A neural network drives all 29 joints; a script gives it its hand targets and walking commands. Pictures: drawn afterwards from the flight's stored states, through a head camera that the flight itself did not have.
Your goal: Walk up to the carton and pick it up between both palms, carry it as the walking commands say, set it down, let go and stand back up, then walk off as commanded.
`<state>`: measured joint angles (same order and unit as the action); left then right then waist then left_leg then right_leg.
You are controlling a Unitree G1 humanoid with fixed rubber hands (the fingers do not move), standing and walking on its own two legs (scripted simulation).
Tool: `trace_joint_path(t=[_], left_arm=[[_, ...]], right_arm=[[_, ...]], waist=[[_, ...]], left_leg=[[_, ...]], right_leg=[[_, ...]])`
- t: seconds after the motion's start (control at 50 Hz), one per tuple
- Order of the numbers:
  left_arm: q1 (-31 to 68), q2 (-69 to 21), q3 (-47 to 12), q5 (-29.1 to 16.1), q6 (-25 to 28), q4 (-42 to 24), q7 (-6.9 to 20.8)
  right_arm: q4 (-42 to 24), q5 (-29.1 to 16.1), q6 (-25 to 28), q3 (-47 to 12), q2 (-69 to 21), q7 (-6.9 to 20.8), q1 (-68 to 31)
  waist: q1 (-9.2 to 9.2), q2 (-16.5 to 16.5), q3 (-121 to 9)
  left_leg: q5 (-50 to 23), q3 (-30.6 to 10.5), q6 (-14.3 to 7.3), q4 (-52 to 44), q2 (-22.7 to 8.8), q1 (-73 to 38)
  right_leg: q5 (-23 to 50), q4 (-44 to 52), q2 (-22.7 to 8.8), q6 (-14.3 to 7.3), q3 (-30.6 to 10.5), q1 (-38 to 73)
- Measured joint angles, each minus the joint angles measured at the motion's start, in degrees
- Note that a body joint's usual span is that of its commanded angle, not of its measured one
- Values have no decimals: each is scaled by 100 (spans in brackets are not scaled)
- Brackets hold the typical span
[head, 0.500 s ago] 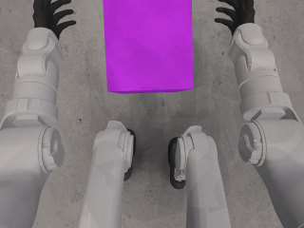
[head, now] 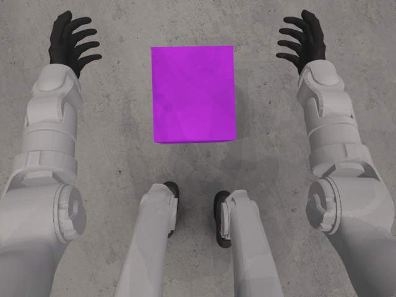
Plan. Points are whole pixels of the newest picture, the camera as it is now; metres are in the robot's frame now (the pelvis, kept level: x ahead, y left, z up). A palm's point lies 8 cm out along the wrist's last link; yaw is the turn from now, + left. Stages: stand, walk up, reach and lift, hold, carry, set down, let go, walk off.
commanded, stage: set down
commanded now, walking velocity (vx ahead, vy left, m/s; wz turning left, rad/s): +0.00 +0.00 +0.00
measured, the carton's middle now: (193, 102) +0.51 +0.03 -0.46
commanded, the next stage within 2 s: let go in 0.36 s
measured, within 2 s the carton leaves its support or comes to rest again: neither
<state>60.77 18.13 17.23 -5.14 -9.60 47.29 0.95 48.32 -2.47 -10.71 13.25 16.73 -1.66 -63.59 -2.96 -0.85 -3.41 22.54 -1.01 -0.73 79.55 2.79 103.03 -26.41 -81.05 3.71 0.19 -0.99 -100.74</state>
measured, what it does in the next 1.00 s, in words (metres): rises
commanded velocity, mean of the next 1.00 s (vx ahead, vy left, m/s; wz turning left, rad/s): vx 0.00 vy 0.00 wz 0.00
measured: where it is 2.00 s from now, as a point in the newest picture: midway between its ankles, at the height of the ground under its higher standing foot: (195, 224)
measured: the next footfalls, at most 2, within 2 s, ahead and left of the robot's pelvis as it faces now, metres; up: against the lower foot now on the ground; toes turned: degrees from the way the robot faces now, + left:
none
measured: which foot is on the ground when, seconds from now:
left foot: down 0.00-1.00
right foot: down 0.00-1.00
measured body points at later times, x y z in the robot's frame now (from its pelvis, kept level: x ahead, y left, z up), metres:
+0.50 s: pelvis +0.03 +0.01 +0.09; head +0.32 +0.02 +0.44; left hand +0.48 +0.25 -0.03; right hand +0.52 -0.17 -0.03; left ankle +0.09 +0.10 -0.55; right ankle +0.07 -0.11 -0.55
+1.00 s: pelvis +0.09 +0.00 +0.17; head +0.22 +0.00 +0.60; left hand +0.33 +0.24 +0.08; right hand +0.36 -0.22 +0.07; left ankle +0.09 +0.10 -0.55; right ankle +0.07 -0.11 -0.55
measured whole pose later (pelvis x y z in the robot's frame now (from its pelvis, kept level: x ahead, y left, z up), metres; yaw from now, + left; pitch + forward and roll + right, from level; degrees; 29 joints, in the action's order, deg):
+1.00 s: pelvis +0.09 +0.00 +0.17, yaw +1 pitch +18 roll +0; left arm 2.7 11.1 6.4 0.4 -0.8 31.4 3.9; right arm 32.9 1.2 -0.9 6.3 10.3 1.2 -5.8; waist -1.0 0.6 -2.3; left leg 15.1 -2.4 -1.2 35.3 2.8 38.3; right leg -17.9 -35.7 2.3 -0.5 -2.6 -36.0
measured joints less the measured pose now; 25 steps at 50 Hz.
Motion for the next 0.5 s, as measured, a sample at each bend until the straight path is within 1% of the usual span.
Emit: trace_joint_path(t=[0.22,0.38,0.44,0.5], left_arm=[[-244,-242,162,292,159,77,59],[-358,-457,408,763,357,316,87],[-527,-526,439,910,408,218,114],[-900,-515,309,968,412,-40,187]], right_arm=[[164,262,195,220,-95,174,246],[431,604,382,438,-217,269,358],[299,706,417,488,-298,248,541],[-62,794,390,463,-426,156,931]], waist=[[-20,8,-59],[-8,12,-76],[12,16,-25],[47,16,7]], left_leg=[[-501,-4,-40,-1544,-13,-1246],[-731,-8,-53,-2274,-17,-1820],[-768,-25,-51,-2417,-18,-1932],[-780,-37,-55,-2540,-27,-2071]], right_leg=[[543,1568,-27,38,-105,1228],[789,2305,-52,39,-140,1795],[829,2459,-55,35,-131,1913],[854,2602,-50,33,-130,2059]])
